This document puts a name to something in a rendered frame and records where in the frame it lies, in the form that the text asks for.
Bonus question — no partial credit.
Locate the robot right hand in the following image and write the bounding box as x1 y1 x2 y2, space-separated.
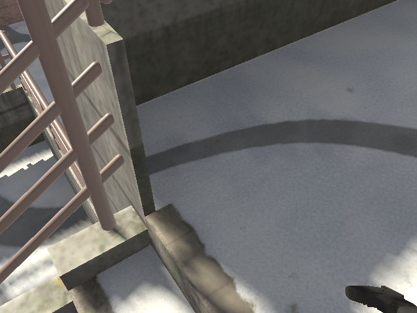
345 286 417 313

